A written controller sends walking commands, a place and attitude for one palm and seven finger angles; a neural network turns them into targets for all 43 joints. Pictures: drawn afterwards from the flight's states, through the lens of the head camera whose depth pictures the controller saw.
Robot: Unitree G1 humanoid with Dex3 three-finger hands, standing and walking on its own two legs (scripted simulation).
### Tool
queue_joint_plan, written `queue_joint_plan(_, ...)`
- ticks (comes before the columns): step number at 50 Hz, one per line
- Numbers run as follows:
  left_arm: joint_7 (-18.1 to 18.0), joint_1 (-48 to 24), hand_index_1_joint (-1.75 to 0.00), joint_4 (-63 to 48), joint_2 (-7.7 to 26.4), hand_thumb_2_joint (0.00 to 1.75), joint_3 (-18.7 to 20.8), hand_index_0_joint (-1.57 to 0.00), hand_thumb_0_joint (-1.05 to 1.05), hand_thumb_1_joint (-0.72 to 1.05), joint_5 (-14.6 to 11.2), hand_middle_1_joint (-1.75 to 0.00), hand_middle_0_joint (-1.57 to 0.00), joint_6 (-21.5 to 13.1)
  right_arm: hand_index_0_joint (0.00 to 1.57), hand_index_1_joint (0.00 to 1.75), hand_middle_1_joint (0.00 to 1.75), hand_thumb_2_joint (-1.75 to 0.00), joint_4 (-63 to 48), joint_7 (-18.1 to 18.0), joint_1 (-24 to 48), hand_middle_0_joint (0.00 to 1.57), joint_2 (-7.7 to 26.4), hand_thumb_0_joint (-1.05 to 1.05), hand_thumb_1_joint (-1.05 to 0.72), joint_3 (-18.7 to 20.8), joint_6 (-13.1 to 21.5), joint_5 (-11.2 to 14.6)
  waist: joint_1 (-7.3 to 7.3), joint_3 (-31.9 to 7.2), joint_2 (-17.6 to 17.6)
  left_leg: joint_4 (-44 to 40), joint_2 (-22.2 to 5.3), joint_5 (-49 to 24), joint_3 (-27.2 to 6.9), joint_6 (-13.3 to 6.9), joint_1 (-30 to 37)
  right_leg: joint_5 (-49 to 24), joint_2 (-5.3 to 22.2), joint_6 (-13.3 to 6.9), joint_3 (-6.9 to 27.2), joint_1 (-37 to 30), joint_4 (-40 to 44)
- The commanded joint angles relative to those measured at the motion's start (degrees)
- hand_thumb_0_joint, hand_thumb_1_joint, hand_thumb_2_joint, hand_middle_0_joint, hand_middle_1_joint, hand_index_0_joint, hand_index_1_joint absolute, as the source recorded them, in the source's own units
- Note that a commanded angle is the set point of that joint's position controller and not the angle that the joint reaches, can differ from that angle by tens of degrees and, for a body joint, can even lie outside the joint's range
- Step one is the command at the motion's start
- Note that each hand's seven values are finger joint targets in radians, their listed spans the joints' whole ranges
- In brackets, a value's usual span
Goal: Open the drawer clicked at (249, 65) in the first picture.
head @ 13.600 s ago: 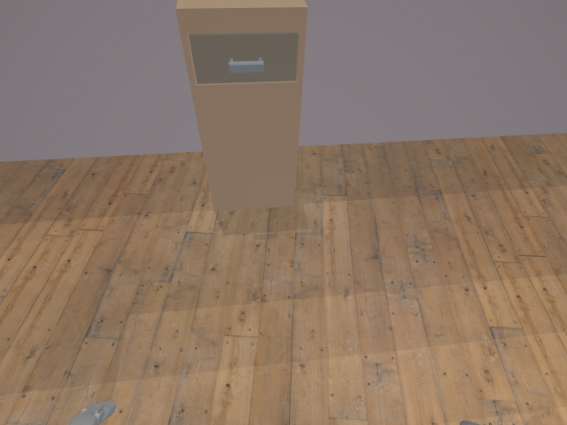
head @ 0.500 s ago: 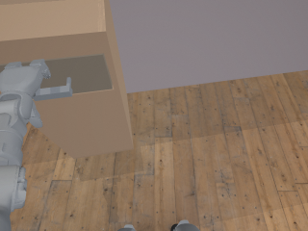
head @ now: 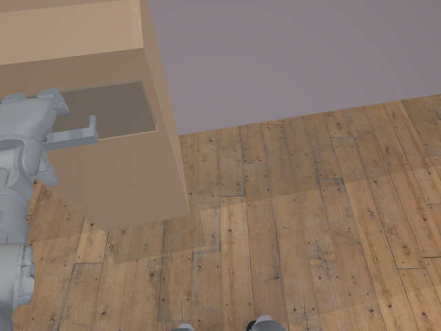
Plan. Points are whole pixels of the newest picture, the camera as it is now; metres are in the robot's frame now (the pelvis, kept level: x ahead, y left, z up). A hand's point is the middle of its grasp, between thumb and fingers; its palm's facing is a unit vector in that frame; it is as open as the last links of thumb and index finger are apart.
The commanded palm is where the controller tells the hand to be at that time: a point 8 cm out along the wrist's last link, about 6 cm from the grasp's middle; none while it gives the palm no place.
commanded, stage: move the hooked fingers above the handle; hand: left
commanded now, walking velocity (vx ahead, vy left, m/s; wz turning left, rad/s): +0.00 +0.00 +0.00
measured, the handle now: (70, 130) +0.51 +0.32 -0.01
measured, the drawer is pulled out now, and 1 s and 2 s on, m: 0.00 0.00 0.00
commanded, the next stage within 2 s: lower the fingers behind the handle in 0.36 s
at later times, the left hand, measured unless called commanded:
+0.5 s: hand (45, 135) +0.46 +0.33 +0.05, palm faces -0.07 -0.02 -1.00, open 13.8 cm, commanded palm +0.45 +0.32 +0.10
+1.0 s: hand (50, 150) +0.45 +0.33 +0.01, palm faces -0.08 -0.01 -1.00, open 13.8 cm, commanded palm +0.45 +0.32 +0.07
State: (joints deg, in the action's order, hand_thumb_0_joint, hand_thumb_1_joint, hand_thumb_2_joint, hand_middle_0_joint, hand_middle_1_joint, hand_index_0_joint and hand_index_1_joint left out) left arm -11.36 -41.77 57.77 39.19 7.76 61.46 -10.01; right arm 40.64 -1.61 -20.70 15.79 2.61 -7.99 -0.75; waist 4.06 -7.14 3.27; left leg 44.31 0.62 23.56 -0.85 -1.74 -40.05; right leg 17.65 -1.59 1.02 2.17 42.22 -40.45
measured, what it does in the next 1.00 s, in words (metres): stands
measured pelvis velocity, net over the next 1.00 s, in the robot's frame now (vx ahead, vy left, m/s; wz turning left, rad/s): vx -0.01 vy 0.01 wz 0.00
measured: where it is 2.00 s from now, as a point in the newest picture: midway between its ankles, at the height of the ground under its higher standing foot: outside the picture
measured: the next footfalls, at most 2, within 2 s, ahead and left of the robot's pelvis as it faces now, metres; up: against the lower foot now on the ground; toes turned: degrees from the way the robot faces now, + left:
none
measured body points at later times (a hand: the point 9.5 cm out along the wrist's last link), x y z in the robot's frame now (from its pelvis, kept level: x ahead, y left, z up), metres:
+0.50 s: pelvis -0.01 +0.00 -0.01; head +0.11 +0.01 +0.43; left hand +0.46 +0.32 +0.10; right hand +0.02 -0.28 -0.13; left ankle -0.04 +0.10 -0.71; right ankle +0.01 -0.14 -0.71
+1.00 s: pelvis -0.01 +0.01 -0.02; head +0.12 +0.01 +0.42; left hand +0.45 +0.33 +0.07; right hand +0.01 -0.28 -0.14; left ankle -0.04 +0.10 -0.71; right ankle +0.01 -0.14 -0.71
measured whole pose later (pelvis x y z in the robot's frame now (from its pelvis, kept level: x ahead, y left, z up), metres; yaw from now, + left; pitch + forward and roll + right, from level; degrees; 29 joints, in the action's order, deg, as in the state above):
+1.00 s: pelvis -0.01 +0.01 -0.02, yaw +0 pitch +23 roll -3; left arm -15.9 -44.0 61.6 39.5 7.5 62.8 -9.8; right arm 41.3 -0.5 -18.9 16.2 2.7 -7.5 -1.9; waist 5.0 -7.8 2.7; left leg 50.9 0.6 25.8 -1.6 -2.0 -47.5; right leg 19.4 -1.7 1.4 1.3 48.8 -45.5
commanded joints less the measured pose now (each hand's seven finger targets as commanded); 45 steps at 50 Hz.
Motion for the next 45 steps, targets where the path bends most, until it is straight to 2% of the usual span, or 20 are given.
queue_joint_plan(1,-3.37,-23.9,-1.2,-12.22,17.48,0.3,2.76,-0.3,0.0,-0.5,-0.89,-1.2,-0.3,-1.97,0.2,0.3,0.3,-0.9,-3.04,-1.25,-6.41,0.2,9.97,0.0,-0.9,4.04,1.08,-0.01,1.02,-23.04,2.92,-3.48,-0.23,-28.95,0.48,-0.36,13.68,-17.2,-1.13,-2.92,-3.38,-13.87,2.2)
queue_joint_plan(4,-3.96,-25.34,-1.2,-10.24,18.41,0.3,2.81,-0.3,0.0,-0.5,-0.86,-1.2,-0.3,-1.35,0.2,0.3,0.3,-0.9,-2.88,-1.37,-6.27,0.2,9.94,0.0,-0.9,3.68,1.28,0.06,1.33,-21.9,2.09,-3.76,0.28,-25.28,0.44,-0.49,11.66,-15.85,-1.11,-3.03,-3.4,-13.81,2.12)
queue_joint_plan(6,-4.35,-25.64,-1.2,-10.82,19.62,0.3,3.58,-0.3,0.0,-0.5,-0.49,-1.2,-0.3,-1.28,0.2,0.3,0.3,-0.9,-2.84,-1.25,-6.19,0.2,9.89,0.0,-0.9,3.62,1.35,-0.05,0.63,-23.82,4.87,-3.4,0.27,-27.77,0.31,-0.08,13.07,-16.53,-1.04,-3.23,-3.51,-13.63,1.49)
queue_joint_plan(7,-4.33,-25.27,-1.2,-9.86,17.88,0.3,2.1,-0.3,0.0,-0.5,-0.46,-1.2,-0.3,-0.85,0.2,0.3,0.3,-0.9,-2.87,-1.14,-6.05,0.2,9.78,0.0,-0.9,3.59,1.42,-0.04,0.91,-23.26,5.28,-3.28,0.22,-28.1,0.33,0.06,13.65,-16.23,-1.14,-3.26,-3.7,-12.76,1.59)
queue_joint_plan(9,-4.22,-24.29,-1.2,-8.65,18.34,0.3,2.39,-0.3,0.0,-0.5,-0.38,-1.2,-0.3,-0.25,0.2,0.3,0.3,-0.9,-2.96,-1.06,-5.86,0.2,9.85,0.0,-0.9,3.47,1.4,-0.13,0.6,-23.25,4.48,-3.11,0.28,-27.81,0.6,0.04,12.88,-16.55,-1.16,-3.17,-3.6,-13.35,1.56)
queue_joint_plan(10,-3.94,-24.19,-1.2,-7.14,18.71,0.3,2.73,-0.3,0.0,-0.5,-0.68,-1.2,-0.3,0.2,0.2,0.3,0.3,-0.9,-2.91,-1.1,-6.02,0.2,10.06,0.0,-0.9,3.33,1.27,-0.03,0.93,-22.47,2.23,-3.14,0.28,-27.11,0.42,-0.09,11.7,-16.61,-1.2,-3.18,-3.68,-13.73,1.75)
queue_joint_plan(13,-3.2,-27.17,-1.2,-7.04,17.65,0.3,0.38,-0.3,0.0,-0.5,-0.36,-1.2,-0.3,0.57,0.2,0.3,0.3,-0.9,-3.36,-1.4,-6.09,0.2,10.05,0.0,-0.9,3.14,1.7,0.37,2.04,-20.53,2.37,-3.61,0.34,-23.79,0.55,-0.32,10.64,-15.19,-1.03,-2.99,-3.58,-12.77,2.26)
queue_joint_plan(16,-2.74,-28.49,-1.2,-8.27,20.27,0.3,2.02,-0.3,0.0,-0.5,-0.05,-1.2,-0.3,-0.31,0.2,0.3,0.3,-0.9,-3.59,-1.75,-6.31,0.2,10.18,0.0,-0.9,3.08,1.81,0.2,1.63,-23.98,3.6,-3.0,0.54,-24.68,0.6,-0.46,11.62,-16.08,-1.01,-3.02,-3.03,-13.88,1.77)
queue_joint_plan(19,-2.66,-29.04,-1.2,-8.53,21.4,0.3,2.88,-0.3,0.0,-0.5,-0.03,-1.2,-0.3,-1.28,0.2,0.3,0.3,-0.9,-3.53,-2.01,-6.39,0.2,10.17,0.0,-0.9,2.95,1.91,0.12,1.64,-24.17,3.94,-2.44,0.53,-25.07,0.31,-0.29,11.25,-15.84,-1.07,-3.04,-3.22,-12.97,1.1)
queue_joint_plan(22,-3.04,-29.46,-1.2,-9.74,20.84,0.3,2.82,-0.3,0.0,-0.5,-0.14,-1.2,-0.3,-2.01,0.2,0.3,0.3,-0.9,-3.23,-1.87,-6.9,0.2,10.05,0.0,-0.9,3.12,2.04,-0.25,1.43,-26.03,6.53,-1.64,0.25,-28.47,0.13,0.14,13.2,-16.84,-1.21,-3.12,-3.52,-11.81,0.32)
queue_joint_plan(27,-2.88,-24.03,-1.2,-3.91,18.53,0.3,1.96,-0.3,0.0,-0.5,-0.75,-1.2,-0.3,-0.23,0.2,0.3,0.3,-0.9,-2.58,-1.11,-7.77,0.2,10.29,0.0,-0.9,3.09,1.56,-0.39,1.29,-23.5,3.02,-0.99,-0.03,-29.95,0.44,0.16,10.42,-18.29,-1.44,-2.95,-3.85,-11.46,0.0)
queue_joint_plan(30,-2.38,-24.45,-1.2,-5.11,19.81,0.3,2.85,-0.3,0.0,-0.5,-0.62,-1.2,-0.3,-0.46,0.2,0.3,0.3,-0.9,-2.73,-1.1,-7.9,0.2,10.65,0.0,-0.9,3.1,1.24,-0.42,0.88,-25.26,2.53,-0.97,0.04,-29.87,0.73,-0.01,9.59,-19.72,-1.34,-3.03,-3.48,-13.11,-0.21)
queue_joint_plan(31,-2.52,-24.65,-1.2,-6.48,21.21,0.3,3.93,-0.3,0.0,-0.5,-0.23,-1.2,-0.3,-0.85,0.2,0.3,0.3,-0.9,-2.79,-1.07,-8.24,0.2,10.59,0.0,-0.9,3.15,1.12,-0.47,0.51,-27.1,3.1,-0.71,-0.15,-32.01,0.35,0.12,10.51,-20.5,-1.33,-2.99,-3.4,-13.44,-0.8)
queue_joint_plan(32,-2.6,-24.17,-1.2,-7.21,19.68,0.3,3.11,-0.3,0.0,-0.5,-0.26,-1.2,-0.3,-1.18,0.2,0.3,0.3,-0.9,-2.8,-1.0,-8.22,0.2,10.36,0.0,-0.9,3.35,1.07,-0.62,0.59,-27.67,3.77,-0.36,-0.3,-33.73,0.43,0.13,11.53,-21.18,-1.41,-2.95,-3.33,-13.16,-0.88)
queue_joint_plan(36,-3.79,-24.4,-1.2,-10.85,20.12,0.3,4.77,-0.3,0.0,-0.5,-0.36,-1.2,-0.3,-3.24,0.2,0.3,0.3,-0.9,-2.31,-0.72,-8.13,0.2,10.34,0.0,-0.9,3.68,0.82,-1.02,0.69,-27.68,5.67,0.64,-0.75,-36.23,-0.18,0.54,12.65,-20.39,-1.58,-2.99,-3.54,-10.69,-1.74)
queue_joint_plan(37,-4.19,-22.76,-1.2,-9.51,20.26,0.3,5.48,-0.3,0.0,-0.5,-0.55,-1.2,-0.3,-3.24,0.2,0.3,0.3,-0.9,-2.0,-0.56,-8.02,0.2,10.38,0.0,-0.9,3.68,0.75,-1.17,0.35,-26.38,4.52,0.73,-0.69,-35.17,-0.01,0.39,11.45,-19.93,-1.61,-3.01,-3.61,-10.66,-1.84)
queue_joint_plan(40,-5.84,-22.0,-1.2,-10.25,22.58,0.3,8.01,-0.3,0.0,-0.5,-0.34,-1.2,-0.3,-3.17,0.2,0.3,0.3,-0.9,-1.76,-0.31,-7.45,0.2,10.71,0.0,-0.9,3.65,0.4,-1.57,-0.48,-28.54,4.36,1.55,-0.51,-35.73,0.0,0.3,10.24,-20.8,-1.58,-3.14,-3.54,-10.99,-3.18)
queue_joint_plan(42,-6.86,-23.0,-1.2,-8.66,19.79,0.3,5.2,-0.3,0.0,-0.5,0.16,-1.2,-0.3,-2.15,0.2,0.3,0.3,-0.9,-1.75,-0.04,-7.32,0.2,10.44,0.0,-0.9,3.64,0.49,-1.4,0.88,-25.73,4.97,1.59,-0.46,-32.75,0.12,0.4,9.27,-18.88,-1.61,-3.01,-3.91,-8.8,-3.0)
queue_joint_plan(43,-7.25,-21.84,-1.2,-8.33,20.15,0.3,5.79,-0.3,0.0,-0.5,0.33,-1.2,-0.3,-1.72,0.2,0.3,0.3,-0.9,-1.56,0.15,-7.48,0.2,10.62,0.0,-0.9,3.68,0.52,-1.45,0.23,-26.56,4.98,1.67,-0.48,-32.9,0.04,0.55,9.52,-18.27,-1.6,-3.06,-4.12,-8.63,-3.24)
queue_joint_plan(45,-7.43,-22.09,-1.2,-7.17,19.43,0.3,4.92,-0.3,0.0,-0.5,0.35,-1.2,-0.3,-0.64,0.2,0.3,0.3,-0.9,-1.61,0.27,-7.38,0.2,10.81,0.0,-0.9,3.55,0.45,-1.36,0.66,-26.65,4.76,1.84,-0.52,-33.1,-0.08,0.65,9.64,-18.23,-1.71,-3.14,-4.25,-8.27,-3.26)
